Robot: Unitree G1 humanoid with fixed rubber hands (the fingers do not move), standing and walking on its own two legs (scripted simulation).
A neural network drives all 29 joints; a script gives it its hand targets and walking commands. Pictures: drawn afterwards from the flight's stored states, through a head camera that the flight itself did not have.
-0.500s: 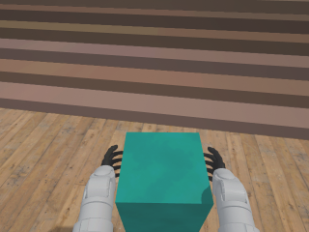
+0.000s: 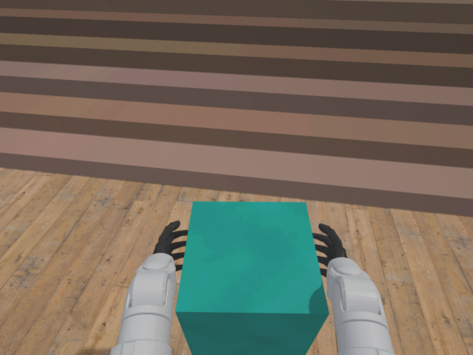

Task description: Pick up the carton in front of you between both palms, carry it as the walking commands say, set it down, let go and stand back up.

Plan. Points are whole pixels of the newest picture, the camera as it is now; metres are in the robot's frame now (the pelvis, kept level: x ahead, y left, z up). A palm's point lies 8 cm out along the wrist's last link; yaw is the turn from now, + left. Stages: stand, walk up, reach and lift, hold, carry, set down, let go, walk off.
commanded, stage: reach and lift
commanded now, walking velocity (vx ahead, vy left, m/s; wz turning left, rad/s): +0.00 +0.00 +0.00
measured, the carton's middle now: (248, 284) +0.29 +0.00 -0.04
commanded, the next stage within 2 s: hold in 0.28 s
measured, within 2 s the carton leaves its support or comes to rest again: neither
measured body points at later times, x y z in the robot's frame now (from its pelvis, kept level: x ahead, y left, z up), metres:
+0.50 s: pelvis +0.00 +0.00 +0.00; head -0.05 +0.00 +0.45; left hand +0.30 +0.15 +0.04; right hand +0.30 -0.15 +0.04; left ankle +0.01 +0.13 -0.74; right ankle +0.01 -0.13 -0.74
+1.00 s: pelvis +0.00 +0.00 -0.01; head -0.04 +0.00 +0.44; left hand +0.31 +0.15 +0.05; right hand +0.31 -0.15 +0.05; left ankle +0.01 +0.13 -0.74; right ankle +0.01 -0.13 -0.74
